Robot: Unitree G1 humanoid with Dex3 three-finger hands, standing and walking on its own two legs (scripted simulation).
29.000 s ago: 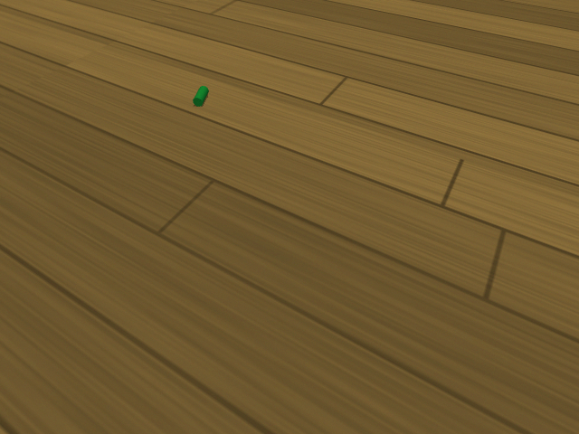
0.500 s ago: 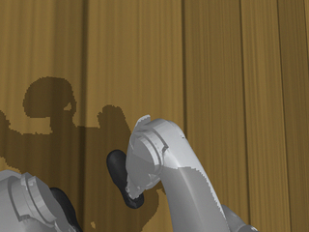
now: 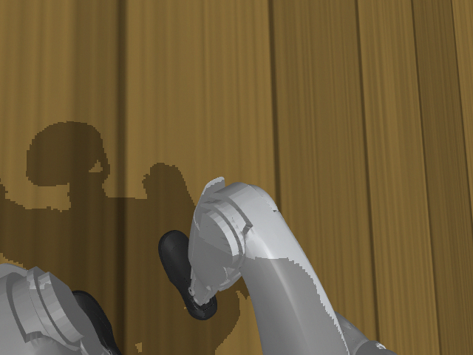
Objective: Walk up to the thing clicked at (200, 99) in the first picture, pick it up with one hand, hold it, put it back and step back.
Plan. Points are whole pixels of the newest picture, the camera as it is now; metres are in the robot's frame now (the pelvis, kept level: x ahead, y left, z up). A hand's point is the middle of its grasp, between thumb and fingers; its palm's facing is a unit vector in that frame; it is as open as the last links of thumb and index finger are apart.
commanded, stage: open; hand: left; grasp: from above
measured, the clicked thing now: out of the picture +0.49 +0.34 -0.28
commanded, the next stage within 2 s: withdraw in 0.52 s
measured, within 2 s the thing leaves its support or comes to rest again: rests again in 0.02 s
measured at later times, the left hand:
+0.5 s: hand out of the picture +0.48 +0.33 -0.25, palm faces -0.46 -0.14 -0.88, open 12.5 cm
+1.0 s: hand out of the picture +0.50 +0.36 -0.16, palm faces -0.31 -0.10 -0.95, open 14.1 cm
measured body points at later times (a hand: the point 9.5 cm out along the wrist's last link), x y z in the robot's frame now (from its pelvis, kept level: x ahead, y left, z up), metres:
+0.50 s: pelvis +0.00 +0.00 +0.00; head +0.29 +0.13 +0.31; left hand +0.50 +0.34 -0.20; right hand +0.04 -0.24 -0.05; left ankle +0.06 +0.11 -0.28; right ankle +0.12 -0.09 -0.28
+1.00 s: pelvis +0.01 +0.00 +0.01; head +0.28 +0.12 +0.35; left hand +0.52 +0.36 -0.11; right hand +0.05 -0.25 -0.06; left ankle +0.06 +0.11 -0.28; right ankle +0.12 -0.09 -0.28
